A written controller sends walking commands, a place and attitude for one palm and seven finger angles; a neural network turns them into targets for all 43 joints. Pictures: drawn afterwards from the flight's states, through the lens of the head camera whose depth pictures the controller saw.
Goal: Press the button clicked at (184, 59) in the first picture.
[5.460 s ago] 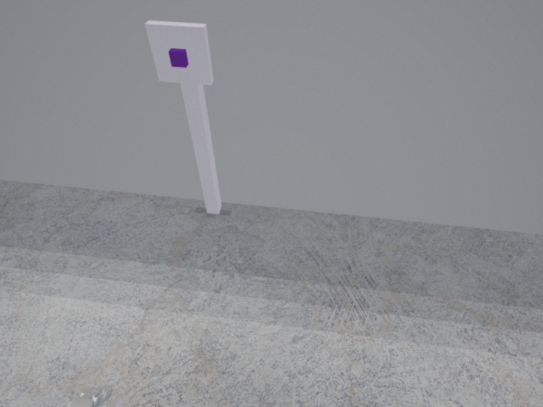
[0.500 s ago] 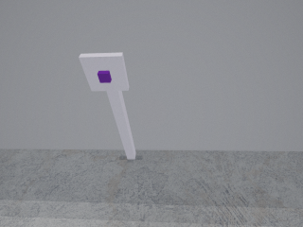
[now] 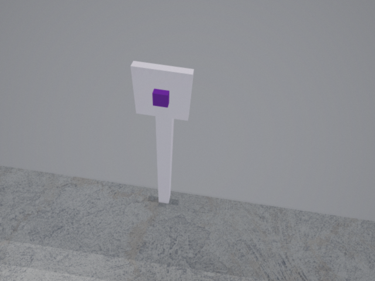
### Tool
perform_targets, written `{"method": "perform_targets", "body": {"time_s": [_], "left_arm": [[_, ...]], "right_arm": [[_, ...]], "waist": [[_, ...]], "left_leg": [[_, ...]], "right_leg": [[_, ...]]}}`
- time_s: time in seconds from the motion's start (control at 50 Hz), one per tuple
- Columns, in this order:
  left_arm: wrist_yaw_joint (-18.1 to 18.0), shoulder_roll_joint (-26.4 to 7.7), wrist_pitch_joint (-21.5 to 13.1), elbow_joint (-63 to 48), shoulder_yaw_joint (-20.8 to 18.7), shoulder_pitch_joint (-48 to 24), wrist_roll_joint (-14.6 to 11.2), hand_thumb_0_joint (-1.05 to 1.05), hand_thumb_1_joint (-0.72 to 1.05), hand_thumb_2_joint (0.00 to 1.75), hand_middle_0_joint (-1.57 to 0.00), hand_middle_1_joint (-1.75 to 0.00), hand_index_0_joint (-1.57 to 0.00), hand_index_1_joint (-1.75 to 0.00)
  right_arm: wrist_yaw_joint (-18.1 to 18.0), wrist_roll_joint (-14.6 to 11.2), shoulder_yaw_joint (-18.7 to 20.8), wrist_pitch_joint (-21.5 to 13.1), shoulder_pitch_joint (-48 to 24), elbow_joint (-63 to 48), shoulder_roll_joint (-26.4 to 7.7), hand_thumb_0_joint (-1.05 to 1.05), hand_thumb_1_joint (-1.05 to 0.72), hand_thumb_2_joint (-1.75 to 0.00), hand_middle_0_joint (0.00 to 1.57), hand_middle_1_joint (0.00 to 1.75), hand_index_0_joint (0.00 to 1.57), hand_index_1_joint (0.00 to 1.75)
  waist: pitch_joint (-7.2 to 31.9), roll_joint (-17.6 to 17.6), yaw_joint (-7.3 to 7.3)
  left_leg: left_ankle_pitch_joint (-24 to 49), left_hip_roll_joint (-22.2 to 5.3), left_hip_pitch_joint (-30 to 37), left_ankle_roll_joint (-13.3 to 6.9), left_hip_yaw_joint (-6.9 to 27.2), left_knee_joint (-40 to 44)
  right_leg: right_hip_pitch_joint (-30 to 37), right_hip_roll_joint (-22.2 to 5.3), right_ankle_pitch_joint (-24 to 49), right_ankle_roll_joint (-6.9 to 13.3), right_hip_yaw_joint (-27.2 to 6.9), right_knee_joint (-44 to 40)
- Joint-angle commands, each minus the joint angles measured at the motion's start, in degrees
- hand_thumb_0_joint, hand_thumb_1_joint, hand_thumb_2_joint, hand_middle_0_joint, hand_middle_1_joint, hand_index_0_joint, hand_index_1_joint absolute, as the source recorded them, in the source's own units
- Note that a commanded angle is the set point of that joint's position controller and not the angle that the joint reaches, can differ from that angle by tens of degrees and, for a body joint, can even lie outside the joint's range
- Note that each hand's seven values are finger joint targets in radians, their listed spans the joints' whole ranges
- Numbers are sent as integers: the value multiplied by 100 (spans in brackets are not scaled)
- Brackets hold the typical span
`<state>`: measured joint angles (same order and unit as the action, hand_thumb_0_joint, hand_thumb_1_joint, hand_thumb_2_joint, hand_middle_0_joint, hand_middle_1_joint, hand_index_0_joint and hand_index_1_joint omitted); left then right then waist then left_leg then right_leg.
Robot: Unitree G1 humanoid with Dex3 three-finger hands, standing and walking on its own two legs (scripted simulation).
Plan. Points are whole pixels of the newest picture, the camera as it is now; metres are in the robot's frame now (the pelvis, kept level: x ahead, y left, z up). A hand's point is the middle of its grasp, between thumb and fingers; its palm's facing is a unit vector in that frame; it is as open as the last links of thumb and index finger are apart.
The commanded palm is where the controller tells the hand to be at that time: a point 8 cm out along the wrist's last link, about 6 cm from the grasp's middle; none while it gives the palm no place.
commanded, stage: take the last steps up to it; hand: left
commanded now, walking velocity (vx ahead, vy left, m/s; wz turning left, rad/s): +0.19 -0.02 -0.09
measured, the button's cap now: (161, 97) +0.61 +0.16 +0.03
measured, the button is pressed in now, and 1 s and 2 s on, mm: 0 0 0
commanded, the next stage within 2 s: come to a stop and stand still in 0.18 s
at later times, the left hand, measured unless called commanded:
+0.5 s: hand (129, 252) +0.21 +0.17 -0.16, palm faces -0.05 -0.98 -0.18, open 7.4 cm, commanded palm none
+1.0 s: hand out of the picture +0.08 +0.23 -0.17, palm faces +0.10 -0.97 -0.21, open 7.4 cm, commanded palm none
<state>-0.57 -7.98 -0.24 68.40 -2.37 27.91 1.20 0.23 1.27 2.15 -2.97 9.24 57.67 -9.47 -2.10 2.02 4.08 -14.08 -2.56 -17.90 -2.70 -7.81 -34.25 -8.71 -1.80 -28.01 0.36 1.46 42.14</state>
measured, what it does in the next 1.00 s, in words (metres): steps on the spot: right foot, then left foot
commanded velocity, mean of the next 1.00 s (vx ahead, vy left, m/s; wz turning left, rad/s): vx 0.01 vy -0.01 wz -0.01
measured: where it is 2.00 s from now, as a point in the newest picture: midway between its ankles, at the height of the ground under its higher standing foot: outside the picture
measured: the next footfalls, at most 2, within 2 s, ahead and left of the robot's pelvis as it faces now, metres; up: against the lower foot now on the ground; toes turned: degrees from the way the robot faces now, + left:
right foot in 0.52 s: +0.18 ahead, -0.12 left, +0.00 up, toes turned -7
left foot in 0.88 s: +0.08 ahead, +0.10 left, +0.00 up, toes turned +4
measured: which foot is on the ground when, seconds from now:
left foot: down 0.00-0.58, up 0.60-0.86, down 0.88-1.00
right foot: up 0.00-0.50, down 0.52-0.90, up 0.92-1.00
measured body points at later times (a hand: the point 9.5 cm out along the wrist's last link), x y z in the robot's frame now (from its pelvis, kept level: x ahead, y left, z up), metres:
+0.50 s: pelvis +0.10 +0.01 +0.01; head +0.12 +0.01 +0.46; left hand +0.21 +0.22 -0.14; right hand -0.01 -0.17 -0.15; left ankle +0.05 +0.08 -0.73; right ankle +0.14 -0.11 -0.72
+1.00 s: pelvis +0.06 +0.03 +0.01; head +0.05 +0.05 +0.46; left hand +0.08 +0.28 -0.15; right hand +0.11 -0.20 -0.13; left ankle +0.04 +0.14 -0.73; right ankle +0.10 -0.10 -0.70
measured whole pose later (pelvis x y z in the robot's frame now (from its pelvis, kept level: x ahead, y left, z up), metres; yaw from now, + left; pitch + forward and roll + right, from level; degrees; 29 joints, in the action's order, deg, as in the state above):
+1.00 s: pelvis +0.06 +0.03 +0.01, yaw +1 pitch -1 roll -1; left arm -1.4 -11.7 3.6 61.9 -3.9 13.9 1.5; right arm -1.5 1.8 2.3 -0.1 14.5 59.5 -9.0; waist 0.7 1.8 1.1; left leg -16.8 -1.4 -9.8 -0.6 -3.0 -27.5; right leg -22.7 -2.0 -19.9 -0.9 1.3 43.9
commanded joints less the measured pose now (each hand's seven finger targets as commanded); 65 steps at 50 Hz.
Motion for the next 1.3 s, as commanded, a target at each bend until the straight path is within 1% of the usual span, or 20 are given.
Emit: {"method": "perform_targets", "body": {"time_s": [0.0,0.02,0.1,0.26,0.38,0.46,0.5,0.54,0.56,0.68,0.82,0.84,0.86,0.88,0.9,0.92,1.02,1.16,1.24,1.28], "left_arm": [[6,-402,-163,-557,-56,-564,47,0,90,90,-20,-30,-20,-30],[53,-346,-163,-524,-44,-627,31,0,90,90,-20,-30,-20,-30],[13,-143,-53,-424,-92,-280,47,0,90,90,-20,-30,-20,-30],[17,-331,79,-812,-122,-1325,18,0,90,90,-20,-30,-20,-30],[-107,-187,92,-943,41,-1806,-33,0,90,90,-20,-30,-20,-30],[-168,-422,55,-908,2,-1506,-35,0,90,90,-20,-30,-20,-30],[-238,-802,-43,-792,-68,-1077,-32,0,90,90,-20,-30,-20,-30],[-265,-983,-73,-773,-92,-1098,-55,0,90,90,-20,-30,-20,-30],[-289,-967,-94,-776,-132,-1130,-36,0,90,90,-20,-30,-20,-30],[-320,-929,5,-1097,-257,-1708,54,0,90,90,-20,-30,-20,-30],[-217,-1037,109,-1201,-282,-1963,59,0,90,90,-20,-30,-20,-30],[-188,-890,147,-1202,-227,-1940,14,0,90,90,-20,-30,-20,-30],[-151,-611,187,-1248,-153,-1876,-45,0,90,90,-20,-30,-20,-30],[-119,-391,210,-1283,-116,-1873,-73,0,90,90,-20,-30,-20,-30],[-84,-468,197,-1252,-132,-1883,-31,0,90,90,-20,-30,-20,-30],[-78,-484,239,-1110,-138,-1737,33,0,90,90,-20,-30,-20,-30],[49,-533,147,-762,-112,-1162,41,0,90,90,-20,-30,-20,-30],[16,-388,144,-842,-13,-1321,-35,0,90,90,-20,-30,-20,-30],[-37,-412,-12,-497,4,-625,-50,0,90,90,-20,-30,-20,-30],[-115,-840,-112,-358,-3,-525,-49,0,90,90,-20,-30,-20,-30]], "right_arm": [[-167,-25,107,41,1199,106,-814,0,-90,-90,20,30,20,30],[-179,-48,41,-9,1035,83,-645,0,-90,-90,20,30,20,30],[-239,-58,26,-157,1235,243,-357,0,-90,-90,20,30,20,30],[-281,-30,-22,-132,1690,537,-345,0,-90,-90,20,30,20,30],[-331,19,-50,26,1838,774,-318,0,-90,-90,20,30,20,30],[-339,-70,11,136,1888,846,-242,0,-90,-90,20,30,20,30],[-311,-140,37,164,1963,724,-12,0,-90,-90,20,30,20,30],[-265,-153,70,289,1990,743,141,0,-90,-90,20,30,20,30],[-266,-142,89,344,1930,716,124,0,-90,-90,20,30,20,30],[-210,-97,173,533,1388,428,102,0,-90,-90,20,30,20,30],[-113,-70,124,404,1602,306,-32,0,-90,-90,20,30,20,30],[-118,-49,115,361,1696,359,-172,0,-90,-90,20,30,20,30],[-136,10,155,306,1667,287,-500,0,-90,-90,20,30,20,30],[-170,56,201,304,1215,99,-835,0,-90,-90,20,30,20,30],[-184,75,167,307,732,-82,-903,0,-90,-90,20,30,20,30],[-205,82,142,255,486,-96,-823,0,-90,-90,20,30,20,30],[-295,-1,80,165,833,24,-700,0,-90,-90,20,30,20,30],[-347,37,130,200,1212,325,-770,0,-90,-90,20,30,20,30],[-300,-52,111,208,1126,479,-639,0,-90,-90,20,30,20,30],[-247,-129,-22,205,1108,452,-142,0,-90,-90,20,30,20,30]], "waist": [[-422,-788,-645],[-572,-336,-526],[9,-696,-320],[-445,-690,-384],[-233,-925,-519],[-161,-777,-366],[463,-105,-362],[581,361,-418],[821,811,-390],[499,443,-375],[499,723,-574],[419,261,-620],[224,-959,-638],[-284,-1884,-563],[-635,-1567,-438],[-650,-1839,-357],[-556,-633,-410],[-92,-1109,-651],[280,-697,-358],[371,535,-414]], "left_leg": [[-670,-1867,901,-497,2345,2476],[-194,-1723,621,-449,2000,2533],[2251,-1272,1050,-109,937,2284],[2657,-1360,1239,-393,940,2298],[4731,-1264,1379,-405,655,1508],[3886,-998,1193,-73,595,918],[1813,-514,235,299,329,395],[-855,-77,16,474,256,-66],[-1547,-75,-3,487,295,-601],[-1647,-22,-212,499,716,-1909],[-365,100,1118,461,386,535],[-297,2,1524,432,535,1062],[-1147,-721,1110,212,1655,1916],[-2334,-1538,85,-121,2585,2814],[-2704,-1689,-739,-352,2716,3083],[-2533,-1598,-716,-324,2643,3151],[-683,-1220,877,-247,1673,2655],[2230,-1450,1447,-562,1437,1835],[1829,-852,846,-55,1049,1048],[-106,-214,167,372,457,706]], "right_leg": [[-2404,-372,302,101,-122,2407],[-2270,-452,646,44,-99,2362],[-2063,-388,1331,-134,-81,2200],[-2562,-420,1524,-229,-104,1621],[-1355,-162,1197,-142,267,-249],[-429,-213,2419,-82,242,-1761],[826,-1237,5958,366,-764,-1298],[861,-1972,7205,987,-902,-1358],[871,-1970,7033,1166,-1026,-1549],[-176,-1835,4807,1164,-879,-2148],[-1166,-1234,913,530,-690,-2287],[-1641,-918,220,279,-497,-2000],[-1882,-403,5,4,-148,-1222],[-1779,-26,226,-178,232,-476],[-1398,-101,509,-122,-42,35],[-1442,-155,508,-111,-218,458],[-2286,-58,1080,-233,-260,1189],[-1446,-158,325,-272,-17,-212],[140,-126,2150,-186,48,-2202],[624,-1186,3501,203,-950,-2345]]}}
